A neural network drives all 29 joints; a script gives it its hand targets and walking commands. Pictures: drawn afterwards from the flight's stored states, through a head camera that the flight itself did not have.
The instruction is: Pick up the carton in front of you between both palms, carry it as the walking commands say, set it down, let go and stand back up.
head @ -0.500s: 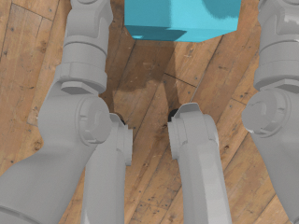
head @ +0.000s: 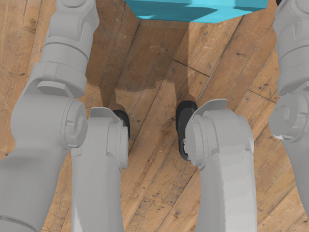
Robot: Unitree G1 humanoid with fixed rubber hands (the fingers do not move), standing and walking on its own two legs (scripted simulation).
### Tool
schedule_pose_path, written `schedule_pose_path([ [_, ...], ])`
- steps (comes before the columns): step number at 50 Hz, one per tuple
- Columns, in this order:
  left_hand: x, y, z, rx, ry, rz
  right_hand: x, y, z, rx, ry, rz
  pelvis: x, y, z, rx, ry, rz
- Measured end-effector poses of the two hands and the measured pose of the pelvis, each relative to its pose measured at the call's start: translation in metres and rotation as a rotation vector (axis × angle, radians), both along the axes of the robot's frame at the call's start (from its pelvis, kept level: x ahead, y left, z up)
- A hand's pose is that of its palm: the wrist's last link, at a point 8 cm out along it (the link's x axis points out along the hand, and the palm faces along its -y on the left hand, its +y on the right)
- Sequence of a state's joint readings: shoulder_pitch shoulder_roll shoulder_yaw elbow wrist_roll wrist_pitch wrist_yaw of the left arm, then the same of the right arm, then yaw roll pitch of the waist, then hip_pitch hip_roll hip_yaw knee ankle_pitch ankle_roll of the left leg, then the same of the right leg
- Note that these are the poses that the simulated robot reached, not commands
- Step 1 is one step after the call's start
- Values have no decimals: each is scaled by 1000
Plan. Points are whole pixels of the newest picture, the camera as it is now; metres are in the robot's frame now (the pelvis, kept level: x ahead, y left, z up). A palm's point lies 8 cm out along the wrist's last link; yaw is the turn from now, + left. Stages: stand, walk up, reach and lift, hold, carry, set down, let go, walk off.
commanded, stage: set down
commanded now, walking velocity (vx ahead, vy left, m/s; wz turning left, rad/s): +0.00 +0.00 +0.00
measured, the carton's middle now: out of the picture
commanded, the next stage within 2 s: let go in 1.12 s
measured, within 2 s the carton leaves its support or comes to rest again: neither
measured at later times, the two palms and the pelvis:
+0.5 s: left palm out of the picture +0.57 +0.07 -0.04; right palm out of the picture +0.52 -0.31 -0.04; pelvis -0.01 +0.00 +0.07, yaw -1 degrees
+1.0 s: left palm out of the picture +0.57 +0.08 +0.10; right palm out of the picture +0.52 -0.32 +0.11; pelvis +0.02 +0.00 +0.20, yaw -2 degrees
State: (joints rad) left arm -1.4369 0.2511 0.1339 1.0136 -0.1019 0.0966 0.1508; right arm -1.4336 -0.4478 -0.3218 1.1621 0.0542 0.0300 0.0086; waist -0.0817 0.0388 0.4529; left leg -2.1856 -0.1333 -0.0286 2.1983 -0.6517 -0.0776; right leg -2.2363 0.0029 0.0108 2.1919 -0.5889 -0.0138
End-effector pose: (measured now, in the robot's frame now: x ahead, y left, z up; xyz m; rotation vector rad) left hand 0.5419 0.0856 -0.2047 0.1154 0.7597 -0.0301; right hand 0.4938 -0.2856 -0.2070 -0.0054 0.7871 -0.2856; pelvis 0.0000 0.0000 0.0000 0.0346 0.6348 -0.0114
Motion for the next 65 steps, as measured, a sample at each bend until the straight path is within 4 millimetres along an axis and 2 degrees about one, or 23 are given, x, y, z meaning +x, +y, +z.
schedule_pose_path([
  [3,11,6,10,1,-47,15,8,-11,7,-15,-51,-12,-5,0,-8,2,-40,1],
  [7,20,-1,31,-16,-86,20,20,-18,31,-17,-108,-3,-11,0,-13,6,-75,-2],
  [12,22,-16,65,-20,-116,19,23,-16,69,-4,-145,13,-16,0,-3,13,-70,-20],
  [18,25,-23,118,-4,-120,32,21,-18,120,-8,-145,19,-15,1,30,24,-20,-32],
  [24,27,-18,158,-1,-109,39,23,-20,163,-11,-142,17,-7,1,63,31,67,-38],
  [36,26,-10,216,-2,-136,40,24,-23,222,-21,-145,24,3,-2,120,26,152,-38],
  [45,28,-11,276,1,-138,35,24,-31,282,-14,-149,27,12,-2,171,26,168,-47],
  [56,22,-7,342,4,-136,35,24,-30,350,-13,-155,40,22,-5,234,23,160,-60],
  [61,17,-5,363,20,-125,27,19,-28,370,-25,-133,57,27,-7,258,18,149,-65],
  [65,0,1,375,62,-101,10,2,-27,380,-58,-88,90,35,-9,277,15,130,-68],
])
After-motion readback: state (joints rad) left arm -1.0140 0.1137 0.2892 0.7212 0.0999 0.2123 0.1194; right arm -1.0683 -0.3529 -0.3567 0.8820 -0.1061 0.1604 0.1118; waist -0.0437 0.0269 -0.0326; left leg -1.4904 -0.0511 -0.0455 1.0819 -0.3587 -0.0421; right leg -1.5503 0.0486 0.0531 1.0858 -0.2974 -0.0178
